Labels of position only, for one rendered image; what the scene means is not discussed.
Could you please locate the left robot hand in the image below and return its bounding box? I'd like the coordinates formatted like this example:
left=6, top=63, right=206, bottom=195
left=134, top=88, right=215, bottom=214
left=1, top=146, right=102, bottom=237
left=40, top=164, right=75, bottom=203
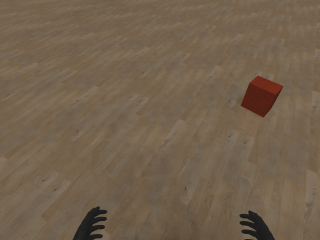
left=73, top=206, right=107, bottom=240

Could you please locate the right robot hand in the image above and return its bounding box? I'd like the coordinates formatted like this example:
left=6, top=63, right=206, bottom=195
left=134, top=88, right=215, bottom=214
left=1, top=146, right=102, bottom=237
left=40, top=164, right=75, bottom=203
left=239, top=210, right=275, bottom=240

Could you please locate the carton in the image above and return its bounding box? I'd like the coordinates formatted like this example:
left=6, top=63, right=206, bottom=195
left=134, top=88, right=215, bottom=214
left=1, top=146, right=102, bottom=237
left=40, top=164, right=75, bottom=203
left=241, top=76, right=284, bottom=118

